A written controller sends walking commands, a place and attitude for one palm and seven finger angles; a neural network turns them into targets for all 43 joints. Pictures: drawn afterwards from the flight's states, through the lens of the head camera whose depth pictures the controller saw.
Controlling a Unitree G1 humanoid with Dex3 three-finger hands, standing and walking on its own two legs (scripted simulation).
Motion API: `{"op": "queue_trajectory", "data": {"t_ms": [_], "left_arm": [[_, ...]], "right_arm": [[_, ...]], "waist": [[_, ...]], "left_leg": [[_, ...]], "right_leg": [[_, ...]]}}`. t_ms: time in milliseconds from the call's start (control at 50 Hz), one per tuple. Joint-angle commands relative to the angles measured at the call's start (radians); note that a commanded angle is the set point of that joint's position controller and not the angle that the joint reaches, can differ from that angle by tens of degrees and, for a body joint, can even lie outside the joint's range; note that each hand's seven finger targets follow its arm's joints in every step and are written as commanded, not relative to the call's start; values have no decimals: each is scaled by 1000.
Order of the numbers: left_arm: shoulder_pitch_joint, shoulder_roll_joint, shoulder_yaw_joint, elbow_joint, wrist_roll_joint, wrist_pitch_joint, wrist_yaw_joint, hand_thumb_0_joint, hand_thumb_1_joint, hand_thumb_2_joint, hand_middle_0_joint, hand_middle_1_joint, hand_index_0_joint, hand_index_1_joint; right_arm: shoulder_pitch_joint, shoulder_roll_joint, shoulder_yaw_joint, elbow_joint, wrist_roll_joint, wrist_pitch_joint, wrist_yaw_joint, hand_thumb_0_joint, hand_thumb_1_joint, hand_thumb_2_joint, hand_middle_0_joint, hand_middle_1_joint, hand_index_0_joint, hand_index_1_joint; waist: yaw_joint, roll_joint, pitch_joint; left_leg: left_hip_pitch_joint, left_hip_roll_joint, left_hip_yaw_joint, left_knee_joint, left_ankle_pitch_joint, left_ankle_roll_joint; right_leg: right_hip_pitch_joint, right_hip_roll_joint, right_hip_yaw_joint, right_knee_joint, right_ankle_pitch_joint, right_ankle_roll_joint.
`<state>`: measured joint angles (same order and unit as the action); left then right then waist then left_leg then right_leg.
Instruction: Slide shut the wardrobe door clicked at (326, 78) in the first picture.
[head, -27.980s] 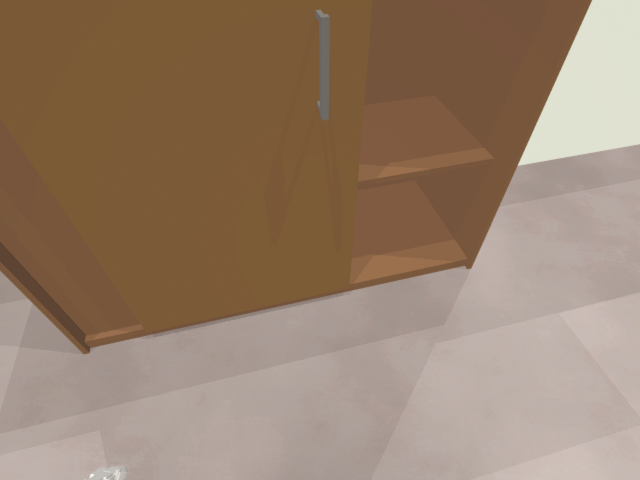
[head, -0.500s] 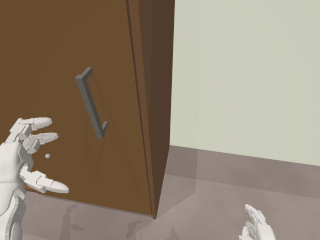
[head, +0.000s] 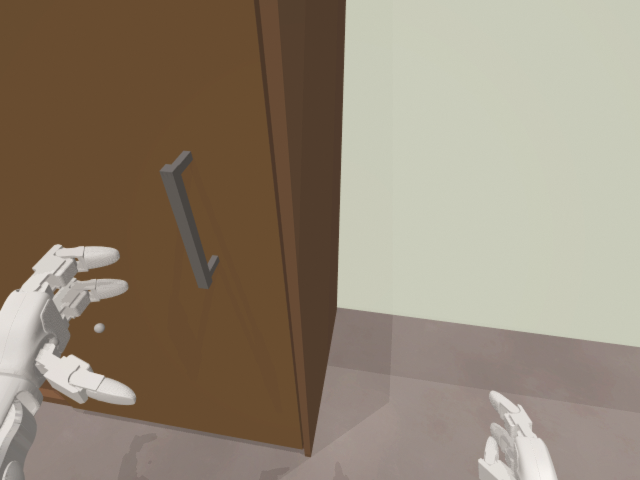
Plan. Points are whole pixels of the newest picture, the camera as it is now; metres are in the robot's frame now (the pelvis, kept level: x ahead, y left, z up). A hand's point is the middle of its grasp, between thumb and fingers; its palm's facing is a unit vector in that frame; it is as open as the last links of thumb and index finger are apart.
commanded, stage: draw the hand back to the body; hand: left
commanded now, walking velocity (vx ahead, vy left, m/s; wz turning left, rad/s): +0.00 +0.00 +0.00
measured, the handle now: (195, 225) +0.39 +0.23 +0.14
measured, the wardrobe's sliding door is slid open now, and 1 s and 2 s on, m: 0.00 0.00 0.00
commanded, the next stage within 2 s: step back with the hand held close in 1.02 s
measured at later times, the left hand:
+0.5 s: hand (88, 313) +0.22 +0.27 +0.16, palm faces +0.44 -0.81 -0.38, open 10.2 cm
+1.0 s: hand (84, 322) +0.20 +0.26 +0.17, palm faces +0.46 -0.81 -0.36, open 7.5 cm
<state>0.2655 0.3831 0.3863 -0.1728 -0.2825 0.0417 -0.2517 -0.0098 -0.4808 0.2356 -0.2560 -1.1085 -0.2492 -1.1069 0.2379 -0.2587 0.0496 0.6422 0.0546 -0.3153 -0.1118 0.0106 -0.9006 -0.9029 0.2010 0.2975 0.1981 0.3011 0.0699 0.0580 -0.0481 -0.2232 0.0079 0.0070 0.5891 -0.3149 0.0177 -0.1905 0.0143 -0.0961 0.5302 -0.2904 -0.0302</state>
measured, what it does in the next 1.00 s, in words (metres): stands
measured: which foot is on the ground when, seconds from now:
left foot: down 0.00-1.00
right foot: down 0.00-1.00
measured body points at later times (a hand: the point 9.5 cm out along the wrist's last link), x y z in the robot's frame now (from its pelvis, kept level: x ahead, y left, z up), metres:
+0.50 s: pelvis +0.02 +0.01 +0.01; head -0.01 -0.01 +0.46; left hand +0.19 +0.31 +0.18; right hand +0.19 -0.22 -0.08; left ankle +0.00 +0.11 -0.73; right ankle +0.00 -0.10 -0.73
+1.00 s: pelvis +0.01 +0.00 +0.01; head -0.02 -0.02 +0.46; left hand +0.17 +0.30 +0.19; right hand +0.19 -0.22 -0.07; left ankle +0.00 +0.11 -0.73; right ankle +0.00 -0.10 -0.73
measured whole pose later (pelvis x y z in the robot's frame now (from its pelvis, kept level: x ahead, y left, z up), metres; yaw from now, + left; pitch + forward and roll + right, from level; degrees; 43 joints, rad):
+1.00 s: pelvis +0.01 +0.00 +0.01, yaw -1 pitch -5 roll -1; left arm 0.45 0.34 0.33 -0.35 -0.08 -0.11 0.11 0.02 0.88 0.90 -0.21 -0.31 -0.21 -0.30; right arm 0.21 -0.22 0.00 0.65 0.01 -0.14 -0.06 0.01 -0.90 -0.90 0.20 0.30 0.20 0.30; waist 0.08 0.07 0.01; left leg -0.08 0.00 0.04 0.44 -0.26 0.02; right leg -0.07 0.01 -0.07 0.41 -0.24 -0.02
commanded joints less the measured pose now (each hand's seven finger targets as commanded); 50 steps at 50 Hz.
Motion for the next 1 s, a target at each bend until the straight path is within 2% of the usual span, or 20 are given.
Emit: {"op": "queue_trajectory", "data": {"t_ms": [0,40,120,160,220,280,320,340,400,440,480,520,540,620,680,740,820,840,900,980], "left_arm": [[-81,151,55,-226,125,-141,280,0,-224,357,-239,-959,-239,-959],[-76,154,41,-297,152,-171,321,0,-151,393,-236,-916,-236,-916],[-54,160,36,-306,182,-195,365,0,-6,462,-231,-831,-231,-831],[-35,171,49,-322,190,-205,376,0,66,497,-229,-789,-229,-789],[-36,164,38,-333,200,-209,384,0,175,550,-225,-725,-225,-725],[0,157,41,-347,203,-214,385,0,284,603,-221,-661,-221,-661],[25,150,42,-331,203,-213,384,0,356,637,-219,-619,-219,-619],[44,159,55,-339,200,-212,383,0,393,655,-218,-598,-218,-598],[68,161,64,-334,199,-211,379,0,501,707,-214,-534,-214,-534],[71,160,66,-359,198,-214,377,0,574,743,-211,-491,-211,-491],[77,152,61,-358,199,-213,376,0,646,777,-209,-449,-209,-449],[77,155,62,-370,200,-214,378,0,719,813,-206,-406,-206,-406],[75,157,61,-396,201,-214,378,0,755,830,-205,-385,-205,-385],[95,155,65,-394,200,-212,379,0,900,900,-200,-300,-200,-300],[92,154,69,-381,198,-209,378,0,900,900,-200,-300,-200,-300],[72,147,55,-387,199,-207,378,0,900,900,-200,-300,-200,-300],[74,154,61,-384,200,-209,380,0,900,900,-200,-300,-200,-300],[77,149,57,-386,197,-210,378,0,900,900,-200,-300,-200,-300],[61,162,63,-387,200,-208,380,0,900,900,-200,-300,-200,-300],[71,160,67,-390,199,-214,380,0,900,900,-200,-300,-200,-300]], "right_arm": [[-133,-94,-55,-151,-28,-21,18,0,-900,-900,200,300,200,300],[-136,-91,-60,-152,-33,-2,27,0,-900,-900,200,300,200,300],[-140,-89,-66,-140,-39,23,31,0,-900,-900,200,300,200,300],[-143,-87,-69,-138,-42,31,30,0,-900,-900,200,300,200,300],[-149,-84,-70,-133,-43,45,32,0,-900,-900,200,300,200,300],[-153,-80,-73,-136,-44,57,35,0,-900,-900,200,300,200,300],[-152,-79,-72,-136,-44,66,38,0,-900,-900,200,300,200,300],[-152,-80,-75,-141,-45,70,39,0,-900,-900,200,300,200,300],[-155,-78,-77,-146,-44,85,40,0,-900,-900,200,300,200,300],[-152,-76,-80,-151,-44,91,42,0,-900,-900,200,300,200,300],[-154,-73,-80,-151,-43,96,44,0,-900,-900,200,300,200,300],[-152,-73,-79,-151,-46,99,45,0,-900,-900,200,300,200,300],[-152,-73,-81,-156,-45,100,45,0,-900,-900,200,300,200,300],[-152,-71,-80,-156,-48,103,45,0,-900,-900,200,300,200,300],[-152,-70,-81,-158,-47,111,43,0,-900,-900,200,300,200,300],[-158,-68,-80,-159,-45,116,41,0,-900,-900,200,300,200,300],[-160,-69,-80,-156,-49,114,41,0,-900,-900,200,300,200,300],[-163,-67,-80,-158,-48,113,41,0,-900,-900,200,300,200,300],[-166,-68,-79,-157,-47,114,40,0,-900,-900,200,300,200,300],[-166,-67,-80,-157,-49,109,41,0,-900,-900,200,300,200,300]], "waist": [[-3,-20,51],[-4,47,-19],[-10,12,-14],[-5,-2,-40],[-6,22,-15],[-1,1,-27],[0,0,5],[6,2,-13],[8,-27,6],[7,0,-14],[6,-5,0],[5,27,9],[6,33,-15],[5,10,0],[3,-28,1],[1,22,14],[3,9,8],[4,-17,14],[4,12,23],[6,9,7]], "left_leg": [[-6,11,-35,-149,64,1],[38,12,-26,-160,92,4],[62,20,-23,-182,132,6],[84,19,-22,-185,177,9],[95,21,-22,-194,211,5],[112,25,-26,-201,255,1],[101,27,-27,-206,268,-3],[107,26,-25,-204,288,-3],[102,26,-16,-203,304,-3],[119,27,-11,-198,320,-1],[118,28,-11,-198,322,-3],[117,29,-12,-201,324,-6],[130,29,-12,-201,333,-7],[128,29,-12,-199,345,-6],[124,26,-7,-200,318,-1],[129,26,-7,-206,294,-3],[128,23,-6,-207,284,0],[128,23,-6,-206,284,1],[126,21,-8,-214,258,0],[130,19,-6,-212,258,2]], "right_leg": [[-29,-43,85,-169,20,3],[13,-48,91,-155,56,3],[36,-46,85,-162,92,5],[58,-46,81,-154,135,4],[63,-45,79,-157,164,2],[79,-43,73,-147,196,3],[80,-42,70,-150,205,1],[95,-43,71,-147,223,2],[100,-43,71,-153,241,4],[102,-45,78,-154,260,5],[94,-41,77,-156,258,5],[97,-43,78,-160,259,3],[105,-42,77,-158,261,3],[103,-40,77,-162,280,4],[102,-40,79,-170,267,7],[92,-41,81,-179,239,5],[102,-41,82,-187,235,5],[98,-41,81,-187,237,6],[96,-42,85,-198,205,4],[102,-41,86,-198,210,5]]}}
